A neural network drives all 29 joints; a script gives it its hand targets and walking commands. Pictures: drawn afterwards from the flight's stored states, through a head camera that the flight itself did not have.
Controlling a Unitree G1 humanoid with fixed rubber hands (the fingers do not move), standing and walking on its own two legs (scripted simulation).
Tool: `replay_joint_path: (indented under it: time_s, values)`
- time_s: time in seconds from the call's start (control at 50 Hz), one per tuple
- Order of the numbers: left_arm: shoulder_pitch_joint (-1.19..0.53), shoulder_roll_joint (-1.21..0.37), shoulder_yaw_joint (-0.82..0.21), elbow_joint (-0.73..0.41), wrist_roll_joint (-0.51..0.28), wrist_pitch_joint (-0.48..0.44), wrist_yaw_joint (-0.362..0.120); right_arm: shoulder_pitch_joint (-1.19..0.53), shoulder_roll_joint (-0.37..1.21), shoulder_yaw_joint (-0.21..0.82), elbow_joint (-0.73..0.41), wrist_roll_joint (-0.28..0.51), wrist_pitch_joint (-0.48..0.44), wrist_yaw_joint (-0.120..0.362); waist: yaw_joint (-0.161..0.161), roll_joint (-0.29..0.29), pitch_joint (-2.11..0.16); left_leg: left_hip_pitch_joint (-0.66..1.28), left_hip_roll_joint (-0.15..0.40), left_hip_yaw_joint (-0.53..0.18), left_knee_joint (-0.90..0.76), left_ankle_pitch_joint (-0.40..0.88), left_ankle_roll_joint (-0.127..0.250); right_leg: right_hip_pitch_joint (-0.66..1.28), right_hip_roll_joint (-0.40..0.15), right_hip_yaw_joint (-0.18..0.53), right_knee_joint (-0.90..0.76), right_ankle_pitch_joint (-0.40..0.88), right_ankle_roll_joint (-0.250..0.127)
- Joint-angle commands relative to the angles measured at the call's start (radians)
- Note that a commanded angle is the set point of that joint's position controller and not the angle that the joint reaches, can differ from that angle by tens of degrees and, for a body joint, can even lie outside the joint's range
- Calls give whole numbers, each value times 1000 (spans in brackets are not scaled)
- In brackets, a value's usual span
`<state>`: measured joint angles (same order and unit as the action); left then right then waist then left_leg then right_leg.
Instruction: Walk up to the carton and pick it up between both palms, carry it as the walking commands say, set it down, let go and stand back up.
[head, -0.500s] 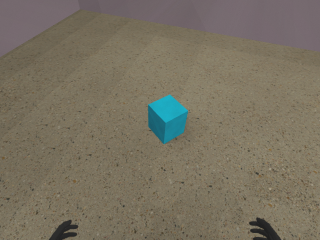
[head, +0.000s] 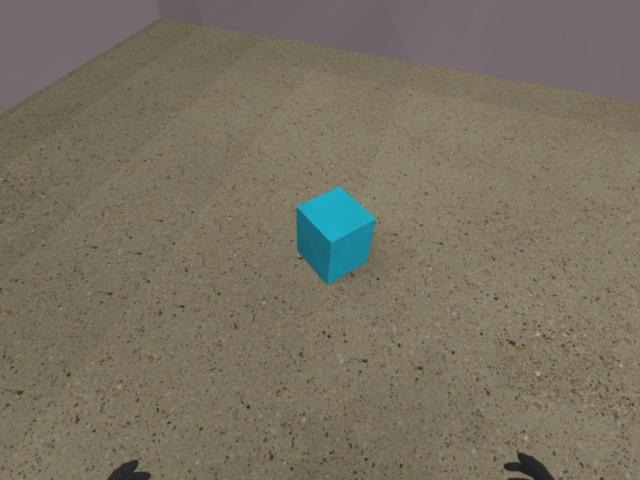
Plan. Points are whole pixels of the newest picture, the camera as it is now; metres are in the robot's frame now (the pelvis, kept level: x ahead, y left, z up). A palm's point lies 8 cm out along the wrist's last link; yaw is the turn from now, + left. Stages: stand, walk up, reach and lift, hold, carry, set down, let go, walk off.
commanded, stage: stand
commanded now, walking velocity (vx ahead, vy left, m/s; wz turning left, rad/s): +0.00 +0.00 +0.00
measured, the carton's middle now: (333, 236) +1.06 -0.06 -0.64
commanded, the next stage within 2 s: walk up in 0.84 s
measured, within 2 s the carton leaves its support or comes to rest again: neither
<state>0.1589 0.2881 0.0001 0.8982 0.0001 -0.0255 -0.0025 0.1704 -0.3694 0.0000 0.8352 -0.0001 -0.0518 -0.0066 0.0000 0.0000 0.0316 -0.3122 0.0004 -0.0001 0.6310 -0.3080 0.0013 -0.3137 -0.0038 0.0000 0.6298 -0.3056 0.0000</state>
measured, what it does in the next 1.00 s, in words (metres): stands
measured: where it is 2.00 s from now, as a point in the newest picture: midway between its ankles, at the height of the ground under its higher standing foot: outside the picture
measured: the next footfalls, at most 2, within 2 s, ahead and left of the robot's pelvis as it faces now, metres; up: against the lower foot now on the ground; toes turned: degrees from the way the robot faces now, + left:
left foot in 1.82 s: +0.31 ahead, +0.07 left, +0.00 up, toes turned -1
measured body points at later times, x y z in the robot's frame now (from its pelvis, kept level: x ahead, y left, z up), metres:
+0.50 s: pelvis -0.01 +0.00 +0.01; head +0.00 +0.00 +0.46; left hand +0.09 +0.27 -0.12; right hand +0.10 -0.30 -0.10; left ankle +0.02 +0.12 -0.73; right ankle +0.02 -0.12 -0.73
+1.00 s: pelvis -0.02 +0.00 +0.01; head -0.02 +0.00 +0.46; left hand +0.07 +0.27 -0.12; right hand +0.08 -0.31 -0.11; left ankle +0.02 +0.12 -0.73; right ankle +0.02 -0.12 -0.73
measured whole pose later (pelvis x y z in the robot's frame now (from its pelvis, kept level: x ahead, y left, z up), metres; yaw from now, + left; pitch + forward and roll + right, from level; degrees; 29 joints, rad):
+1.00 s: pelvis -0.02 +0.00 +0.01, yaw +0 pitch +1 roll +0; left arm 0.14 0.29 0.00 1.06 0.00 -0.03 -0.01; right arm 0.16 -0.37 0.00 1.01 0.00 -0.06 0.00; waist 0.00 0.00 -0.03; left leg -0.31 0.00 0.00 0.46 -0.18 0.00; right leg -0.31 0.00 0.00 0.46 -0.18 0.00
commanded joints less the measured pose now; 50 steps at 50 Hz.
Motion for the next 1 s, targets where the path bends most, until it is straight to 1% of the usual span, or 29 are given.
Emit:
replay_joint_path:
  time_s: [0.0,0.04,0.06,0.08,0.1,0.14,0.16,0.18,0.2,0.26,0.32,0.36,0.38,0.46,0.5,0.52,0.58,0.62,0.68,0.7,0.72,0.74,0.76,0.82,0.84,0.88,0.9,0.92,0.98]
  values:
    - [-76,240,66,-31,15,-25,-2,-64,-168,-49,-21,-20,-18,-1,2,10,-85,71,113,-131,-183,107,60,75,-89,110,-170,107,-58]
    - [-87,241,63,-21,16,-25,-3,-69,-168,-47,-6,-20,-19,-2,3,-2,-85,75,116,-135,-191,116,61,78,-87,107,-173,111,-58]
    - [-87,235,66,-17,15,-27,-4,-68,-166,-47,-5,-21,-21,-2,4,22,-98,79,116,-132,-193,111,59,83,-87,106,-179,100,-56]
    - [-75,241,66,-4,17,-27,-5,-67,-177,-50,5,-21,-19,-1,5,24,-106,83,117,-134,-197,100,57,92,-89,106,-181,106,-57]
    - [-84,232,63,-2,16,-25,-5,-73,-175,-50,7,-22,-19,-1,3,5,-100,78,119,-138,-209,97,59,93,-86,102,-187,110,-54]
    - [-78,232,62,8,15,-25,-5,-67,-179,-49,22,-22,-18,-2,7,13,-93,76,121,-137,-218,100,56,96,-88,103,-194,99,-52]
    - [-85,233,57,9,16,-26,-5,-68,-169,-45,25,-17,-17,-2,3,2,-95,84,120,-134,-222,109,54,93,-92,108,-201,112,-56]
    - [-87,231,59,15,15,-26,-4,-76,-174,-45,30,-19,-19,0,5,20,-106,83,122,-132,-223,97,54,100,-95,108,-203,115,-52]
    - [-89,238,60,22,16,-26,-4,-67,-164,-42,36,-21,-18,0,3,5,-91,81,119,-133,-236,87,52,97,-97,114,-214,104,-53]
    - [-86,234,58,35,16,-27,-4,-71,-168,-42,51,-21,-22,1,2,17,-121,100,127,-134,-242,115,51,112,-95,108,-217,128,-49]
    - [-91,230,55,44,19,-28,-5,-71,-161,-40,64,-19,-22,0,0,-7,-120,117,125,-129,-245,134,48,105,-99,109,-231,139,-48]
    - [-86,232,53,55,17,-30,-6,-63,-181,-45,84,-21,-21,-1,5,16,-123,125,130,-131,-252,144,49,108,-98,105,-236,141,-45]
    - [-82,227,53,65,17,-29,-5,-67,-171,-39,85,-21,-23,1,5,-2,-120,115,130,-128,-256,148,48,122,-100,105,-241,152,-45]
    - [-94,237,54,71,17,-30,-3,-59,-162,-38,100,-20,-23,1,-1,0,-139,139,126,-115,-259,169,42,124,-106,111,-254,165,-44]
    - [-83,230,52,83,16,-28,-3,-57,-166,-37,105,-21,-25,0,2,12,-129,135,131,-123,-273,158,45,118,-101,108,-258,151,-42]
    - [-96,229,51,78,18,-31,-4,-68,-167,-36,105,-20,-24,0,1,3,-132,132,132,-123,-281,150,43,118,-100,105,-258,143,-41]
    - [-77,235,51,88,18,-31,-5,-64,-169,-35,118,-23,-21,1,8,3,-117,112,130,-127,-297,76,41,110,-103,113,-280,98,-40]
    - [-84,230,47,97,19,-30,-4,-70,-170,-36,122,-23,-21,3,0,8,-97,106,129,-132,-312,24,37,92,-104,120,-294,72,-40]
    - [-82,238,51,105,17,-29,-5,-63,-172,-37,130,-25,-22,3,-2,-1,-103,105,134,-138,-324,3,36,90,-100,118,-298,59,-40]
    - [-88,230,50,103,18,-30,-6,-70,-179,-37,131,-26,-22,2,3,13,-89,88,134,-138,-329,1,36,93,-100,118,-295,65,-38]
    - [-78,235,52,111,19,-30,-5,-65,-181,-38,137,-25,-21,2,6,-1,-105,90,134,-143,-335,-13,34,107,-100,116,-295,60,-40]
    - [-78,229,50,111,19,-29,-6,-71,-183,-39,134,-25,-21,3,7,11,-96,88,131,-137,-333,-13,35,100,-102,118,-300,55,-41]
    - [-83,236,50,112,19,-29,-6,-72,-172,-36,133,-25,-20,4,0,-1,-92,88,130,-138,-334,-6,33,91,-98,114,-294,54,-38]
    - [-77,242,52,121,18,-28,-5,-63,-172,-34,144,-24,-19,3,1,18,-92,84,135,-142,-340,-18,35,96,-99,118,-296,59,-37]
    - [-76,234,50,126,18,-30,-8,-68,-177,-36,144,-23,-20,2,1,-1,-92,82,136,-145,-341,-18,34,96,-97,112,-298,54,-38]
    - [-71,235,49,129,20,-31,-6,-67,-181,-37,150,-25,-19,2,7,2,-107,91,134,-139,-337,-9,35,101,-104,118,-298,60,-39]
    - [-74,235,49,128,19,-30,-8,-67,-182,-38,149,-24,-20,2,5,-7,-100,89,131,-144,-337,-7,34,97,-97,114,-297,62,-38]
    - [-82,235,46,128,21,-31,-6,-66,-173,-34,152,-25,-18,3,3,7,-98,96,131,-138,-333,-6,34,91,-101,118,-302,57,-37]
    - [-87,242,50,129,20,-31,-4,-62,-174,-35,156,-21,-17,1,0,1,-105,111,130,-130,-324,31,33,92,-106,125,-308,76,-37]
